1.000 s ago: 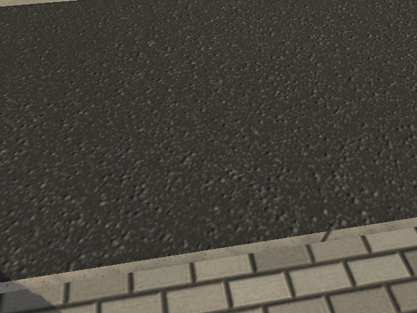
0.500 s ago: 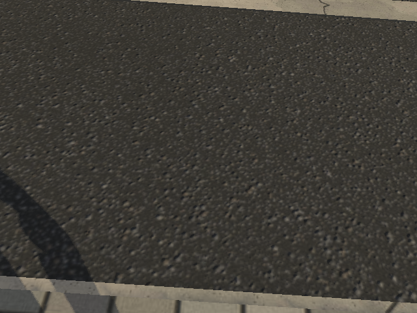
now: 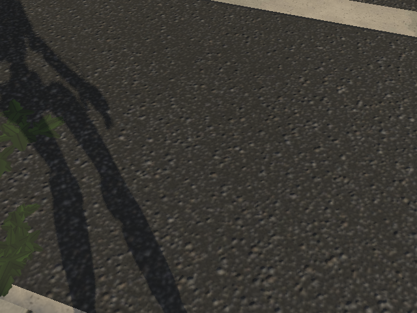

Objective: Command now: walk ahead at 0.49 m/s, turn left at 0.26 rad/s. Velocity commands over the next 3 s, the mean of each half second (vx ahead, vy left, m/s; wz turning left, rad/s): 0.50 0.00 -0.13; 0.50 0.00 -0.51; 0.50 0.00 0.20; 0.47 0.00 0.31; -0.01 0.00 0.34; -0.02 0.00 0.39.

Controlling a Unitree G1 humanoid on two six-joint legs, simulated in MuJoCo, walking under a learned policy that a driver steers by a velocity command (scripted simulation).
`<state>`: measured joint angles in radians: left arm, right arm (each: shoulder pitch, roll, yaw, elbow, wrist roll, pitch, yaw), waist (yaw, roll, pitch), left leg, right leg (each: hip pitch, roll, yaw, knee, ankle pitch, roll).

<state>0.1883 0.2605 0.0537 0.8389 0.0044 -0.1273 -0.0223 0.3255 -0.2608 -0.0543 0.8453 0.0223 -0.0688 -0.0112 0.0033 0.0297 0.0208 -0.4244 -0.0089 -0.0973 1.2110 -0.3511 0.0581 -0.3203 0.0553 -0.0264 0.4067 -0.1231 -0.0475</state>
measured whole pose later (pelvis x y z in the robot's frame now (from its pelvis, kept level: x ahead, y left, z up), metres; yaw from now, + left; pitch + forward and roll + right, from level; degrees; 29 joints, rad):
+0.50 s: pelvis +0.26 +0.06 +0.01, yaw -7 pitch +2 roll +0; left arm 0.29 0.29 0.06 0.85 -0.04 -0.06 -0.01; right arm 0.19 -0.23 -0.06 0.79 0.00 -0.12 0.03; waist 0.00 -0.05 0.01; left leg -0.25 0.00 0.07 0.40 -0.18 0.03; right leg -0.49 -0.05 0.04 1.09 -0.32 -0.05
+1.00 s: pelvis +0.51 -0.03 -0.05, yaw -25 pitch +2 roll +0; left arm 0.26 0.25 0.06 0.75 0.00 -0.05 -0.03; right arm 0.15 -0.28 -0.06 0.76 0.00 -0.11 0.00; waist 0.00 0.03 0.05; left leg -0.58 0.08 -0.07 1.13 -0.35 -0.02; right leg -0.32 0.12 0.03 0.50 -0.21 -0.11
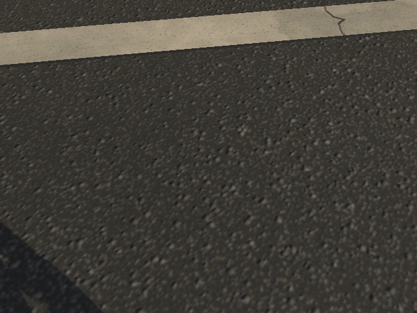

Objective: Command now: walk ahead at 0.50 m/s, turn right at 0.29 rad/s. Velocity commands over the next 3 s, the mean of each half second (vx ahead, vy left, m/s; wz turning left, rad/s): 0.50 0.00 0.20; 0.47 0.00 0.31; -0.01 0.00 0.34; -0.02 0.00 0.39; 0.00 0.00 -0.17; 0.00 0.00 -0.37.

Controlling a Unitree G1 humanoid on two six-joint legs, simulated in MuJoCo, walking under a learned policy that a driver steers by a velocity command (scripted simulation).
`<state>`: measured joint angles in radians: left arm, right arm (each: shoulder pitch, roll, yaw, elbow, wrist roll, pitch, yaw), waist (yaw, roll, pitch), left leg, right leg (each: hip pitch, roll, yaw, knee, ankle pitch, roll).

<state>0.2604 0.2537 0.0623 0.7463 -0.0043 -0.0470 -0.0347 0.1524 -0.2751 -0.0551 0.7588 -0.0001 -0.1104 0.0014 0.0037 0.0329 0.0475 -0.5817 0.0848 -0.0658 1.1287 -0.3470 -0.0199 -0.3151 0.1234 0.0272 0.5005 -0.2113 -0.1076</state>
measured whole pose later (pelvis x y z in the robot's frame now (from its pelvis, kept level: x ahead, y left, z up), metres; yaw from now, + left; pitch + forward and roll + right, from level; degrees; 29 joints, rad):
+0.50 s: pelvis +0.28 +0.10 +0.01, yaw +10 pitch +2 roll -1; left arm 0.20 0.29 0.05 0.74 0.01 -0.10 -0.01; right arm 0.29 -0.27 -0.05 0.72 0.00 -0.07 0.03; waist -0.02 -0.02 0.02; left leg -0.30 -0.10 -0.04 0.43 -0.16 0.10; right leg -0.54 -0.05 0.05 1.07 -0.31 0.00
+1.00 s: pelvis +0.56 +0.11 +0.01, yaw +19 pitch +2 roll -1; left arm 0.24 0.25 0.05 0.76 0.01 -0.10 -0.02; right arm 0.27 -0.29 -0.04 0.72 0.00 -0.05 -0.01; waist 0.01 0.04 0.02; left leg -0.51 0.01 -0.06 1.09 -0.38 0.00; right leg -0.26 0.06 0.00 0.39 -0.17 -0.05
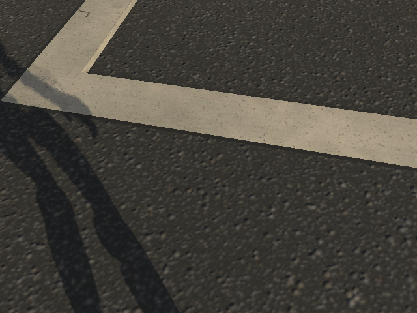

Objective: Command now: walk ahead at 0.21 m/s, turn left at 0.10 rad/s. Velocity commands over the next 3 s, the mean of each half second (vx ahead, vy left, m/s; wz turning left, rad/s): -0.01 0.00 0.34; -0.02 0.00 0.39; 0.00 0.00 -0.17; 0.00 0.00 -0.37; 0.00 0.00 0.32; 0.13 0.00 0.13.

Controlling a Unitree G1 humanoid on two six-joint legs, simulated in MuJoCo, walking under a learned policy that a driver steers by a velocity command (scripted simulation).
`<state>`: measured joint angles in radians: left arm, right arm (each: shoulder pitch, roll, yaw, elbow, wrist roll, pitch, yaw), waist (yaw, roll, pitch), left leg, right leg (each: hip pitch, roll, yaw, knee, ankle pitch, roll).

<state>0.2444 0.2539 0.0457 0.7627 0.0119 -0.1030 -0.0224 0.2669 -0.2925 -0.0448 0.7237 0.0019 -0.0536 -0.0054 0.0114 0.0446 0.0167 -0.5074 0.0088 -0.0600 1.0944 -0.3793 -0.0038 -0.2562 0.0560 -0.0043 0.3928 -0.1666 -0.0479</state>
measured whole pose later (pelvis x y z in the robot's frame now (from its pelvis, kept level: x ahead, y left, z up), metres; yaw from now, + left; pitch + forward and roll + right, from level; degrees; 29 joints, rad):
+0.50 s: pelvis +0.09 +0.01 -0.01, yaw +11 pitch +3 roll -2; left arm 0.11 0.29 0.05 0.78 0.00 0.04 0.05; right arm 0.17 -0.29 -0.06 0.61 -0.01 0.04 -0.03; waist -0.02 0.00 0.05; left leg -0.46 -0.07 -0.14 0.45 -0.04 0.03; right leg -0.48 0.05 0.09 0.96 -0.41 0.07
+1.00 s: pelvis +0.07 -0.03 +0.00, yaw +22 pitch +1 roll +1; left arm 0.22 0.23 0.03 0.78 -0.01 0.01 0.03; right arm 0.20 -0.27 -0.06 0.67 0.01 0.05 -0.03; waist 0.03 0.02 0.02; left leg -0.24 0.00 -0.06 0.56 -0.30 -0.08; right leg -0.23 -0.03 -0.02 0.49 -0.27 -0.01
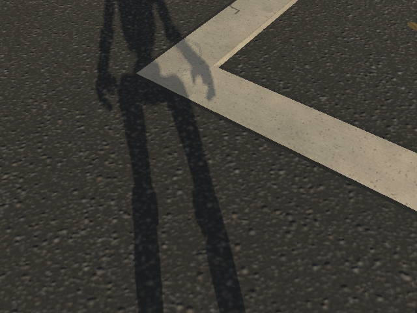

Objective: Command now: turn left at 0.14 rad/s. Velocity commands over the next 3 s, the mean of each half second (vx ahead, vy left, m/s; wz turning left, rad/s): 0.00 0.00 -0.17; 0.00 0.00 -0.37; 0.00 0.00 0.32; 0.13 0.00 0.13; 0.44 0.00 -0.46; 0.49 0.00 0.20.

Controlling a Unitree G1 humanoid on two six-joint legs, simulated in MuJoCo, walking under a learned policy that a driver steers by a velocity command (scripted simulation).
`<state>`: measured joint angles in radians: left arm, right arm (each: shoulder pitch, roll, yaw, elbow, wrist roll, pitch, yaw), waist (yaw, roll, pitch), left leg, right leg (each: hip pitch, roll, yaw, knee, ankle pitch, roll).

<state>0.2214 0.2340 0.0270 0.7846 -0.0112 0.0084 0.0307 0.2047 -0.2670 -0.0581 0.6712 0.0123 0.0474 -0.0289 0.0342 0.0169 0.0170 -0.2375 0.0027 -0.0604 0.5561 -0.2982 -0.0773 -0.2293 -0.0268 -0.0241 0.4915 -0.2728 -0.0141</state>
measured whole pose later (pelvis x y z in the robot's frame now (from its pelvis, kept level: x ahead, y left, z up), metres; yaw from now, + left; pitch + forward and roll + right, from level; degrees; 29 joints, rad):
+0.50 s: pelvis -0.02 -0.01 -0.02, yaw -9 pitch +0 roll +2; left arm 0.22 0.31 0.07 0.76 -0.01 0.04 -0.01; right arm 0.16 -0.30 -0.07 0.71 0.01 0.03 -0.05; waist 0.01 0.03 0.05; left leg -0.27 0.08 0.08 0.66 -0.37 -0.04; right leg -0.33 0.00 -0.04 0.67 -0.33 -0.04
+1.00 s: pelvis -0.02 -0.03 +0.00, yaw -20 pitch +1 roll +1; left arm 0.17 0.26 0.03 0.67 0.01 0.02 0.02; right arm 0.17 -0.30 -0.08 0.78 0.01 0.00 -0.04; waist 0.01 0.02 0.04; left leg -0.37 0.04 -0.08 0.73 -0.33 -0.10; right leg -0.23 0.12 0.13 0.44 -0.20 -0.10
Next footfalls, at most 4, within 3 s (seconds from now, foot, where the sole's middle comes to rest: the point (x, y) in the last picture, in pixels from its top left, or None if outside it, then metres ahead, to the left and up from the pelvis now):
0.02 left None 0.02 0.15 -0.78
1.08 left None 0.08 0.11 -0.78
1.66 left None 0.05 0.15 -0.78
2.28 right None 0.28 -0.15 -0.78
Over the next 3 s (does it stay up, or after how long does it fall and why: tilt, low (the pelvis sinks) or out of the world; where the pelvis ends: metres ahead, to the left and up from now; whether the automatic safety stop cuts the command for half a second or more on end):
stays up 0.58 -0.11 0.00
